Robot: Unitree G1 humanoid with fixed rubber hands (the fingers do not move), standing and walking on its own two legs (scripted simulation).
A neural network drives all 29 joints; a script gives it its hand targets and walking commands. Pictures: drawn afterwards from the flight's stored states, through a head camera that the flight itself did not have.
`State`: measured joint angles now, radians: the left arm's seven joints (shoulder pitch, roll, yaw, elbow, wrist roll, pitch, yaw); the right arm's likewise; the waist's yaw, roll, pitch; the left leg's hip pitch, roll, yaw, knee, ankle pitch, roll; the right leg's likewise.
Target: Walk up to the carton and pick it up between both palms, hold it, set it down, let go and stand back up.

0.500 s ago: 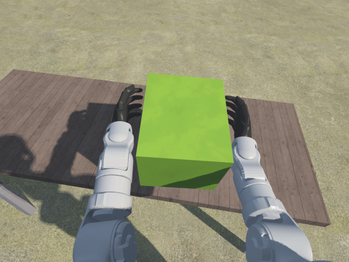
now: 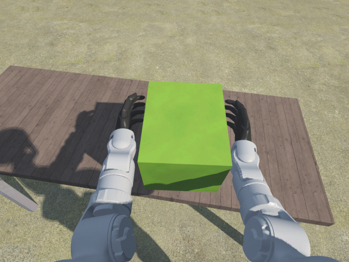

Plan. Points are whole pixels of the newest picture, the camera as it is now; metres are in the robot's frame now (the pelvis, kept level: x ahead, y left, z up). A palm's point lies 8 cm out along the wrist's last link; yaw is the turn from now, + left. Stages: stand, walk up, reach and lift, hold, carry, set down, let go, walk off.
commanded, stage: set down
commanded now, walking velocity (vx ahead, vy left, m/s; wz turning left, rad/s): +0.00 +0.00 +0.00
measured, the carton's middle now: (183, 137) +0.40 -0.03 +0.03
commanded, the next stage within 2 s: none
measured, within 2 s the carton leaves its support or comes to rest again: rests again in 1.86 s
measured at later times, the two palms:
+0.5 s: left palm (133, 131) +0.41 +0.10 +0.05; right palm (242, 137) +0.38 -0.18 +0.04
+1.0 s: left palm (138, 134) +0.43 +0.09 +0.01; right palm (241, 140) +0.39 -0.19 +0.02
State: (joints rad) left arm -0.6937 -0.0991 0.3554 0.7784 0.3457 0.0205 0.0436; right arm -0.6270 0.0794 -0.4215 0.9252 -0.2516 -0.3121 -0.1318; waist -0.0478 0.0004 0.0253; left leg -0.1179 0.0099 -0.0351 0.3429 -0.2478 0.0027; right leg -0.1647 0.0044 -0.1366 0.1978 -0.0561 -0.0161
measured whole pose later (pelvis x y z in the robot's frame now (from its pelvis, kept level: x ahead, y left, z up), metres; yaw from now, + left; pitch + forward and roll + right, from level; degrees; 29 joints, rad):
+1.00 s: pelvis +0.01 +0.00 +0.00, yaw -1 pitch +14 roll -1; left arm -0.79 -0.06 0.48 1.10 0.40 -0.25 0.09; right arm -0.71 0.10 -0.64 1.03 -0.49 -0.42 -0.10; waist -0.08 0.03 -0.07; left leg -0.37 0.01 -0.03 0.36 -0.24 0.00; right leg -0.43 0.00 -0.13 0.23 -0.05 -0.02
